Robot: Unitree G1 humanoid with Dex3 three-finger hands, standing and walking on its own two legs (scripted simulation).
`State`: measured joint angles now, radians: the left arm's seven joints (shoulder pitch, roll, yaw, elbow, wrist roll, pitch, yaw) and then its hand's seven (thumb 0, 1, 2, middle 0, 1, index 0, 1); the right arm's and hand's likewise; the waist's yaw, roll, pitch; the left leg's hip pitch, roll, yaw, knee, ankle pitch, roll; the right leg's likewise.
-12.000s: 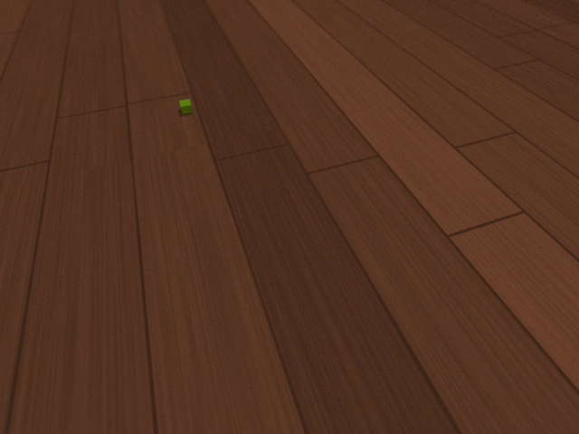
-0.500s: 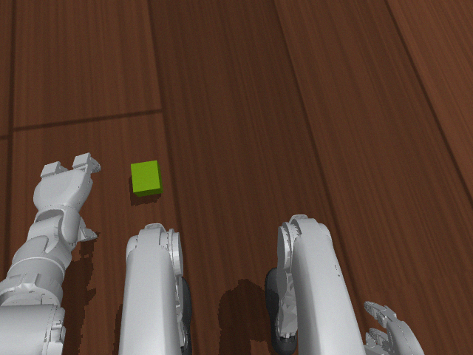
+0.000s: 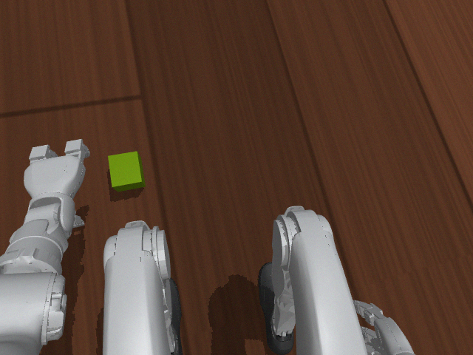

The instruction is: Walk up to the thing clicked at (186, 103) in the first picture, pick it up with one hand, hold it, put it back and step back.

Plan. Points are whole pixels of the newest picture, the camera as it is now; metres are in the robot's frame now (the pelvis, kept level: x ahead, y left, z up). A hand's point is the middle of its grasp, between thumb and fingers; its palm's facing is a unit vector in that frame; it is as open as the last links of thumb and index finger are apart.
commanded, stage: rise first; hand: left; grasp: from above
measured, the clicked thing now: (127, 171) +0.48 +0.23 -0.34
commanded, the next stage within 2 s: approach in 0.68 s
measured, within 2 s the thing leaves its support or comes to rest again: neither
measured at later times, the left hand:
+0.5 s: hand (80, 189) +0.41 +0.28 -0.19, palm faces -0.45 -0.10 -0.89, open 14.0 cm
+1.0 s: hand (96, 178) +0.43 +0.26 -0.21, palm faces -0.46 -0.07 -0.88, open 14.2 cm
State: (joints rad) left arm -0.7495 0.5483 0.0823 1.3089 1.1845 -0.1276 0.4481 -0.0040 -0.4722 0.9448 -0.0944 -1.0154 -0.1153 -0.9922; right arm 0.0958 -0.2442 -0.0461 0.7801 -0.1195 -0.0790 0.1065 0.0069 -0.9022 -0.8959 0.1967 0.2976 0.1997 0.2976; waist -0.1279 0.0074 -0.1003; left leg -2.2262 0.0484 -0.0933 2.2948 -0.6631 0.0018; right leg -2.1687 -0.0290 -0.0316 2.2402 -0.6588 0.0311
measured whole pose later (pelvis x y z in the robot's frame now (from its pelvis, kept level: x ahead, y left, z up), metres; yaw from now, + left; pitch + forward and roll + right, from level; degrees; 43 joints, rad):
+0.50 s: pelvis +0.01 +0.00 -0.01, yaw -1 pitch +34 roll -6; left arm -0.77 0.56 0.11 1.33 1.20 -0.15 0.45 0.00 -0.50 0.97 -0.11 -0.99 -0.11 -0.98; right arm 0.12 -0.26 -0.05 0.79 -0.13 -0.08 0.13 0.01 -0.91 -0.90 0.20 0.30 0.20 0.30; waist -0.15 0.00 -0.08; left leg -2.26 0.05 -0.11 2.34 -0.69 0.00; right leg -2.20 -0.02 -0.04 2.28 -0.68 0.03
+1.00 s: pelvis +0.01 +0.00 -0.03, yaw -1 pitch +34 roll -6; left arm -0.92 0.59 0.05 1.51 1.23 -0.15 0.50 0.00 -0.54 1.01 -0.09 -0.99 -0.09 -0.99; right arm 0.10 -0.26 0.00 0.80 -0.16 -0.11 0.15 0.00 -0.90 -0.89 0.20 0.30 0.20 0.30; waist -0.19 -0.01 -0.06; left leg -2.31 0.04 -0.11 2.39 -0.68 -0.01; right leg -2.25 -0.02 -0.04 2.33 -0.67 0.03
